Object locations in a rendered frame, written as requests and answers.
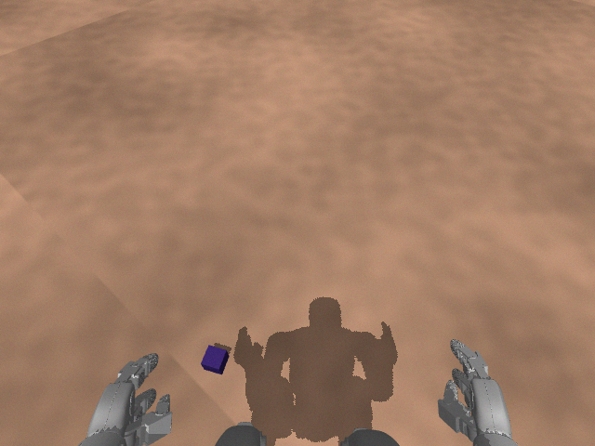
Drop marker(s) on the cube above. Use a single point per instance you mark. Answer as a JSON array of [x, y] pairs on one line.
[[215, 359]]

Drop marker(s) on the right robot hand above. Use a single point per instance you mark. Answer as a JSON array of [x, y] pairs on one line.
[[483, 396]]

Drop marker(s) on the left robot hand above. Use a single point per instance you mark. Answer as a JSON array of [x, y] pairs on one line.
[[119, 412]]

